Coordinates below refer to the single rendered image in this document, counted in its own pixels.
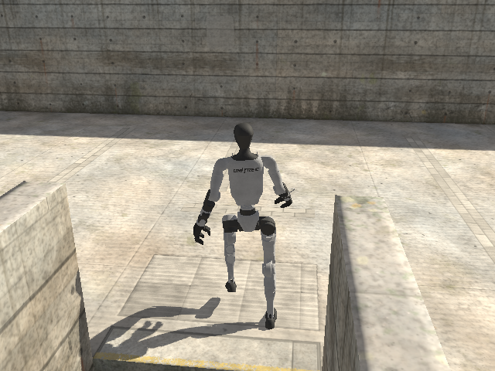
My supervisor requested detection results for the left robot forearm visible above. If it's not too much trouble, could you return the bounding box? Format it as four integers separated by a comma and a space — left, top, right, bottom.
196, 189, 215, 226

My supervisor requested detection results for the right robot forearm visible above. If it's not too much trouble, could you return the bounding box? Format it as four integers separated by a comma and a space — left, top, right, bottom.
279, 182, 291, 201

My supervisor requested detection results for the robot left thigh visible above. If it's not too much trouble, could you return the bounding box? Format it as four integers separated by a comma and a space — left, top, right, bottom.
222, 214, 238, 245

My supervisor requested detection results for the right robot upper arm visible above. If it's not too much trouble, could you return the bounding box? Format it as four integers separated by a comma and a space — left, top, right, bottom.
261, 155, 286, 195

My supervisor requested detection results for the robot left hand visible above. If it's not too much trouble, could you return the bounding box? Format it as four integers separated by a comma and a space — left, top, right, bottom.
193, 223, 210, 245

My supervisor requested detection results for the left robot shin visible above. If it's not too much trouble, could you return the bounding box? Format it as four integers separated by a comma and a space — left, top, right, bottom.
224, 233, 235, 283

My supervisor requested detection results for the robot right hand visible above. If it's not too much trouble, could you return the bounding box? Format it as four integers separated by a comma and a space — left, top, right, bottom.
275, 196, 292, 208

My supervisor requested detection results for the left robot upper arm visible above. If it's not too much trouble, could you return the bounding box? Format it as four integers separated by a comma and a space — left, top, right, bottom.
208, 157, 229, 202

